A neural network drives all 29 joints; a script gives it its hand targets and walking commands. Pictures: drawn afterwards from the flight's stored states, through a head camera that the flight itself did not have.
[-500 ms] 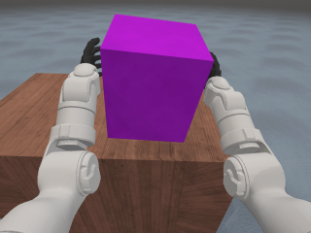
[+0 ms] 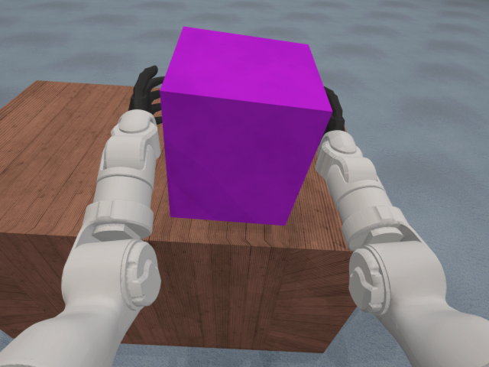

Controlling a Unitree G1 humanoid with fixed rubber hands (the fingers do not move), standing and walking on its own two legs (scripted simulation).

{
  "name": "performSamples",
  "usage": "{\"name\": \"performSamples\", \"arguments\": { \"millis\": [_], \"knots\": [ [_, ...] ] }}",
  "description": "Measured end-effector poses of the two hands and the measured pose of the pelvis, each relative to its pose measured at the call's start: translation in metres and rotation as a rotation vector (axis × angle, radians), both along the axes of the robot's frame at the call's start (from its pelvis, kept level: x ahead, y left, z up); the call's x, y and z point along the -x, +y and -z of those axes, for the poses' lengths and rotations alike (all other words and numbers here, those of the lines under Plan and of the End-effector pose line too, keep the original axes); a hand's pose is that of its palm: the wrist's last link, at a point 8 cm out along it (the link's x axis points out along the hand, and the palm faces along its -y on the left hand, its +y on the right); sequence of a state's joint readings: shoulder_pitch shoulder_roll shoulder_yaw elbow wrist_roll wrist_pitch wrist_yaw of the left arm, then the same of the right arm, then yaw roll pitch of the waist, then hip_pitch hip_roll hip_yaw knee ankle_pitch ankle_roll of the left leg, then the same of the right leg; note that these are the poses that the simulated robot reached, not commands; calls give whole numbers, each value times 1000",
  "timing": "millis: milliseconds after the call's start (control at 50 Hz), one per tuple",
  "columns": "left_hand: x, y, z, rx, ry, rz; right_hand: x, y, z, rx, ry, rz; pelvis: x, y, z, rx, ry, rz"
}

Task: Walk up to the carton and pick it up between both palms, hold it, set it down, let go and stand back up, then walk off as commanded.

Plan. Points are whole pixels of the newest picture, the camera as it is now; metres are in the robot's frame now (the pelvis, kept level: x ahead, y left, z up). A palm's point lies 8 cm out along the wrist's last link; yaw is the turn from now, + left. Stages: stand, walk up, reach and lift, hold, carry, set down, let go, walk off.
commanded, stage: set down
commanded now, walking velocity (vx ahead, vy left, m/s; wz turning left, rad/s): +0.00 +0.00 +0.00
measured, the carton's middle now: (237, 132) +0.45 +0.03 +0.19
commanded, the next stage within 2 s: none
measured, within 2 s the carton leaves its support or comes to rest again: neither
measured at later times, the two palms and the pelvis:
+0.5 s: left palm (143, 134) +0.42 +0.18 +0.20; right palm (326, 145) +0.42 -0.12 +0.19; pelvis +0.01 +0.01 +0.00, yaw +0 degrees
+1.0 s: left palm (154, 136) +0.44 +0.17 +0.18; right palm (325, 148) +0.44 -0.13 +0.17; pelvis +0.02 +0.00 +0.00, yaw +0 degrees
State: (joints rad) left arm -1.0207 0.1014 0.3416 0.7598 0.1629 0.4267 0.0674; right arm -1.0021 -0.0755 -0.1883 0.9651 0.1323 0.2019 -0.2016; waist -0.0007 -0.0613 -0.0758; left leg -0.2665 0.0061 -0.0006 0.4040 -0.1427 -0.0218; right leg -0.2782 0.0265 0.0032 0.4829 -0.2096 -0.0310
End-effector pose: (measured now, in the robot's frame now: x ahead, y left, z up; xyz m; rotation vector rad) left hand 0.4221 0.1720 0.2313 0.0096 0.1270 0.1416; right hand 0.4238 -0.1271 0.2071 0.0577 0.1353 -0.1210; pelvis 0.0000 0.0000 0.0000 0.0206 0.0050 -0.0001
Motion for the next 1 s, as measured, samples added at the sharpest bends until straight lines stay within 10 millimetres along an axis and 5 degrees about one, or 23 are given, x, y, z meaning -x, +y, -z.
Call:
{"name": "performSamples", "arguments": {
  "millis": [260, 540, 740, 1000],
  "knots": [
    [-1, 5, 38, 13, 37, -1, -3, 4, 19, -13, 22, 6, -9, 6, -2, 8, 12, 0],
    [5, 3, 31, 3, 22, -3, 3, 2, 22, -23, 9, 0, -6, 6, -1, 8, 6, 0],
    [-3, -1, 57, -15, 82, 8, -1, -2, 47, -5, 68, 8, -7, 6, -1, 8, 8, 0],
    [-19, -4, 49, 1, 29, 10, -17, -5, 39, -2, 18, 11, -23, 4, -2, 6, 29, -1]
  ]
}}
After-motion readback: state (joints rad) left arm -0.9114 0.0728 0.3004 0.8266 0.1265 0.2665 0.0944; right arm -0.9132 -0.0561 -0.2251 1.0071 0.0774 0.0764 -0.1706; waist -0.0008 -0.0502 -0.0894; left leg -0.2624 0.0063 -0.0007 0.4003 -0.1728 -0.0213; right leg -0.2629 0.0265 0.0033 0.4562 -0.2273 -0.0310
